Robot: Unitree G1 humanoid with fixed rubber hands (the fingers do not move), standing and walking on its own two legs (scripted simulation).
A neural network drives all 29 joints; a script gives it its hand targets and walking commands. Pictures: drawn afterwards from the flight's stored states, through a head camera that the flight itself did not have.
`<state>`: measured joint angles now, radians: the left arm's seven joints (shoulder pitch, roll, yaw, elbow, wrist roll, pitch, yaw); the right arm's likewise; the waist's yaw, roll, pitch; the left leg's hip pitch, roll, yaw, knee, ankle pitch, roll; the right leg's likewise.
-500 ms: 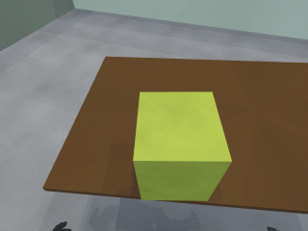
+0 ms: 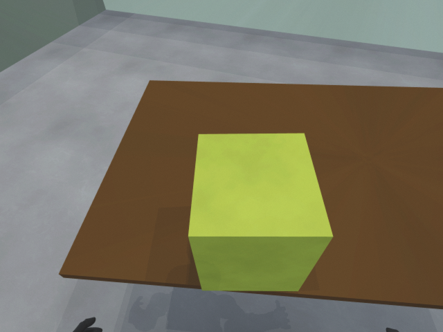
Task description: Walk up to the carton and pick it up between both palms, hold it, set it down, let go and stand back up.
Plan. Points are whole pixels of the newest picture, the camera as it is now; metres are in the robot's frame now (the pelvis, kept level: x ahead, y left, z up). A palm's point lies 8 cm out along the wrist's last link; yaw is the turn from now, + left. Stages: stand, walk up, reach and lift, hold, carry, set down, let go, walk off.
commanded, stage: stand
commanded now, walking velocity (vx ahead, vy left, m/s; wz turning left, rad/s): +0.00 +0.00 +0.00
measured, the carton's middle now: (250, 216) +0.33 -0.02 +0.00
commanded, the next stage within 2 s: walk up in 0.12 s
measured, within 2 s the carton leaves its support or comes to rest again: neither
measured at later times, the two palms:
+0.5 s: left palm out of the picture +0.09 +0.34 -0.11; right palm out of the picture +0.09 -0.31 -0.11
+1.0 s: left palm out of the picture +0.06 +0.36 -0.12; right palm out of the picture -0.02 -0.28 -0.09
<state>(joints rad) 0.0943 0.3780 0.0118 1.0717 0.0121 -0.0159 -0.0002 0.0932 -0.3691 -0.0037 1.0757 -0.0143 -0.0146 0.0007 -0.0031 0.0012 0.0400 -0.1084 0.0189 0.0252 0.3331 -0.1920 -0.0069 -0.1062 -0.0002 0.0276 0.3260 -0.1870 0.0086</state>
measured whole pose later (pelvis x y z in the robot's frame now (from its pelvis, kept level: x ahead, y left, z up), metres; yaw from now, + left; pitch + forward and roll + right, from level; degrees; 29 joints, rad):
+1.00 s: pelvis -0.08 +0.06 -0.02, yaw -8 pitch -2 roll -1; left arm 0.20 0.43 0.07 0.84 0.04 0.02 -0.02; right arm 0.21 -0.42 -0.06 0.76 -0.03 -0.02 0.00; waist -0.01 -0.02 0.10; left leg -0.26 0.06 0.06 0.59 -0.28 0.01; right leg -0.14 0.02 0.05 0.49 -0.35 -0.02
